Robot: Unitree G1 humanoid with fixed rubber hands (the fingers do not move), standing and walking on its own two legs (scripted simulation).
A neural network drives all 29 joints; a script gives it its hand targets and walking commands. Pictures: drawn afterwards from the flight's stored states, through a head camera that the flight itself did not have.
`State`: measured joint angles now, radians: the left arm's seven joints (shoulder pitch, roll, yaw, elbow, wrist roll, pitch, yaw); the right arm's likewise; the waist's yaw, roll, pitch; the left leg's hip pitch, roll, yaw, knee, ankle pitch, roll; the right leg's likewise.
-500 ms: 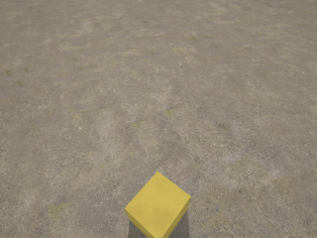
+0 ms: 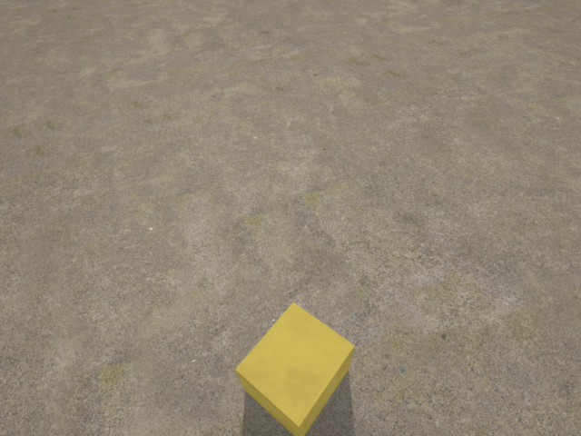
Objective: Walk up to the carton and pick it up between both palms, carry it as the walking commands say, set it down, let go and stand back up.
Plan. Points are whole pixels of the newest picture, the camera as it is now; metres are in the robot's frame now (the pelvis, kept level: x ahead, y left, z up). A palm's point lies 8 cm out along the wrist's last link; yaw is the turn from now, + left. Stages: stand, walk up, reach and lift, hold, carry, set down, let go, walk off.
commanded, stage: walk up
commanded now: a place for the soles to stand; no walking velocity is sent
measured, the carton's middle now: (296, 369) +0.43 +0.04 -0.66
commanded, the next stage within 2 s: none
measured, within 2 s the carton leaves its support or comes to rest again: neither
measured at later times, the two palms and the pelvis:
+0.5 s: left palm out of the picture +0.15 +0.40 -0.13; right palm out of the picture +0.05 -0.10 -0.16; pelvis +0.01 +0.15 -0.03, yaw -17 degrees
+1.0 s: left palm out of the picture +0.25 +0.59 -0.15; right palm out of the picture -0.03 +0.15 -0.13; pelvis +0.03 +0.39 -0.02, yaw -31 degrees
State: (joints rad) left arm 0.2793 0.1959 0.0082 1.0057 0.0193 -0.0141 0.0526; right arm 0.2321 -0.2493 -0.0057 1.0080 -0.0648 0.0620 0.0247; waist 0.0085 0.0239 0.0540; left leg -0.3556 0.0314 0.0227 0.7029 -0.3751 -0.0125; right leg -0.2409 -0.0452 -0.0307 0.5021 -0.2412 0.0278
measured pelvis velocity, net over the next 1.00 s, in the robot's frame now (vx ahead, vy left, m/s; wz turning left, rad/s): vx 0.03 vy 0.39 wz -0.54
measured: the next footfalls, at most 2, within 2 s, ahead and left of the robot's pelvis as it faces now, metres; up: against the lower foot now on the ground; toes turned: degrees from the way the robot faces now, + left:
left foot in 0.28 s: +0.11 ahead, +0.26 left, +0.00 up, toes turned -9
right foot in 0.48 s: +0.06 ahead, +0.03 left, +0.00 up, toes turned -19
